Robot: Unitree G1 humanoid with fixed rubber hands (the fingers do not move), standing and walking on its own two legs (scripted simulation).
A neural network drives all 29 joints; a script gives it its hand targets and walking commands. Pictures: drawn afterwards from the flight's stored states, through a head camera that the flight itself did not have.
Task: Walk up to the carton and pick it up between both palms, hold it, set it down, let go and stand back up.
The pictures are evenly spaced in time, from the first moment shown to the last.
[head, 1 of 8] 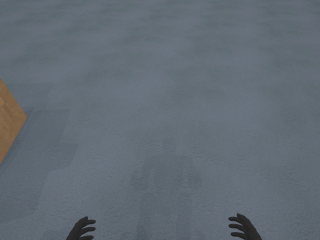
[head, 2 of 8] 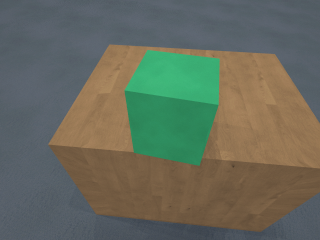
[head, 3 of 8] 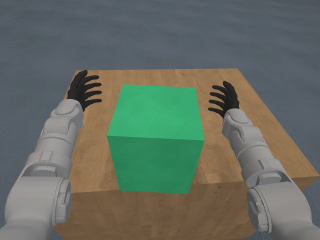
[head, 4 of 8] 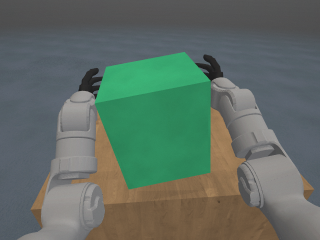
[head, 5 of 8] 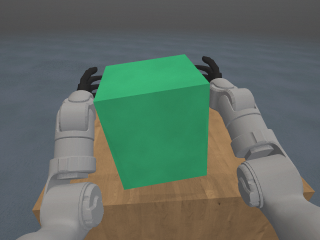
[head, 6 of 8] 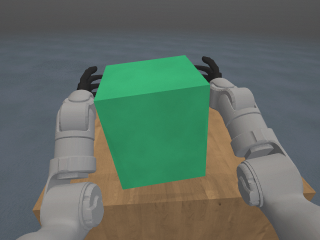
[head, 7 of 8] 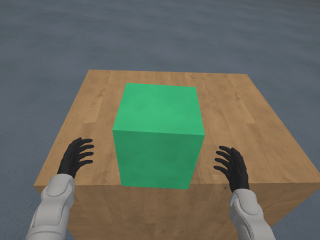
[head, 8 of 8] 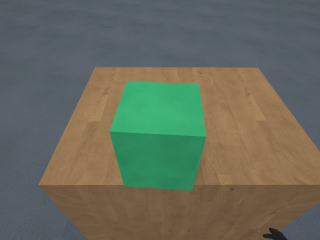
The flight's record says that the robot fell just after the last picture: no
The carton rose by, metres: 0.21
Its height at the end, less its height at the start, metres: +0.00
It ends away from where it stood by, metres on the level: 0.03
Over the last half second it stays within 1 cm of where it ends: yes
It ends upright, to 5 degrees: yes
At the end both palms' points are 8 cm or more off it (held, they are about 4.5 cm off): yes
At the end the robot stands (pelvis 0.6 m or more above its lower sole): yes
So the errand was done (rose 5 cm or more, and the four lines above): yes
